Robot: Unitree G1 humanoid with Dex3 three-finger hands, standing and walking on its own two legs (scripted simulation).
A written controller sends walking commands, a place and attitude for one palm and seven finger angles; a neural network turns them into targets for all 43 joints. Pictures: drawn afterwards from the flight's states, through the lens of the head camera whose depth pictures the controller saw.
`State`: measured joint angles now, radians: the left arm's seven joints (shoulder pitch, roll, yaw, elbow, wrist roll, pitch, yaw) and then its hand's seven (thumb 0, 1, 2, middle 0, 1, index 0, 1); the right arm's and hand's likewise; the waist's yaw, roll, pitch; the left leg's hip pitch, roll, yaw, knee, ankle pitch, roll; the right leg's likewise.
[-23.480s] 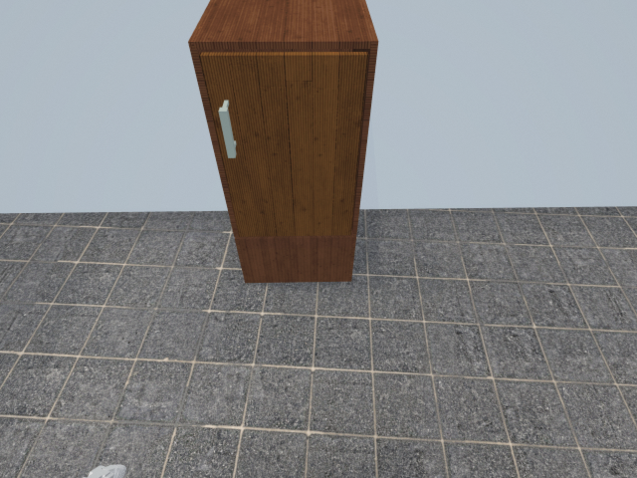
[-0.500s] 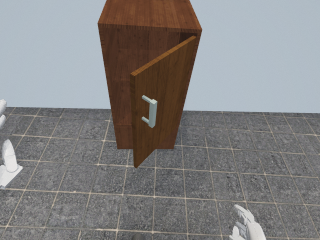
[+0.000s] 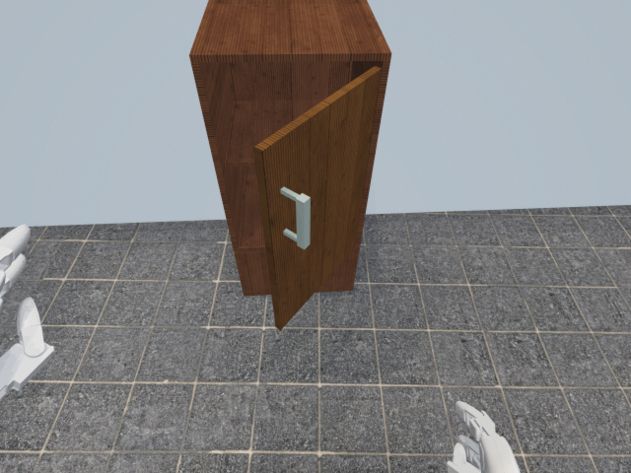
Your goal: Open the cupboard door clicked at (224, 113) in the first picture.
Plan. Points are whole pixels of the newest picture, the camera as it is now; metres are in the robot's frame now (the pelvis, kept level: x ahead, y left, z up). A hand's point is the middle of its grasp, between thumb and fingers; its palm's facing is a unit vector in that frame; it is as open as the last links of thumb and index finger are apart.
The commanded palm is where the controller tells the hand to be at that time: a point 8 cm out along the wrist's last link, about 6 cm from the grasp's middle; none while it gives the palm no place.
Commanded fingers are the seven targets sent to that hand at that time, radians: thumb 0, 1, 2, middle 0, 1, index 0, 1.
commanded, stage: stop stepping back and stand still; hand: left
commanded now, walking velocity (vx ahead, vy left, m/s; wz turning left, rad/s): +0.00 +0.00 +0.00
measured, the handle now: (295, 218) +0.57 +0.07 -0.06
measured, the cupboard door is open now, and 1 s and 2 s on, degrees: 49 49 49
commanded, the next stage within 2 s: let the arm hang, fingers relaxed in 0.62 s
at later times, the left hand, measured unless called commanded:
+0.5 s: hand (92, 326) +0.22 +0.23 +0.15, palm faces +0.36 -0.79 -0.50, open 7.4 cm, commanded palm +0.17 +0.27 +0.17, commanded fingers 0.00 0.90 0.90 -0.20 -0.30 -0.20 -0.30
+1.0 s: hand out of the picture +0.08 +0.16 -0.17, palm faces -0.01 -0.98 -0.21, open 7.4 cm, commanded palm none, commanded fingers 0.00 0.90 0.90 -0.20 -0.30 -0.20 -0.30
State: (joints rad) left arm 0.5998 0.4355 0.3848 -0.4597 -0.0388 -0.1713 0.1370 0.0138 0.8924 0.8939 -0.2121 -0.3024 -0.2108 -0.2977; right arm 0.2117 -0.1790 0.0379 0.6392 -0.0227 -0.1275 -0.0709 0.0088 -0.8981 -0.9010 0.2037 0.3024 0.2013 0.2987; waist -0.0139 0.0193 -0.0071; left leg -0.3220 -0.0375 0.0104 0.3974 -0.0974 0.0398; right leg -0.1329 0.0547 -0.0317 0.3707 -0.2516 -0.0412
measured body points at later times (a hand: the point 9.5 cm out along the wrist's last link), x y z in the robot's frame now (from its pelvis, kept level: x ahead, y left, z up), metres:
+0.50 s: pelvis +0.02 -0.03 +0.00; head +0.03 -0.04 +0.45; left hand +0.20 +0.27 +0.17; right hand +0.18 -0.27 -0.09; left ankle +0.07 +0.08 -0.74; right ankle -0.04 -0.09 -0.74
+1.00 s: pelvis +0.01 -0.03 -0.01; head +0.02 -0.02 +0.44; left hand +0.09 +0.21 -0.15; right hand +0.10 -0.29 -0.14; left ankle +0.07 +0.08 -0.74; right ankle -0.04 -0.09 -0.74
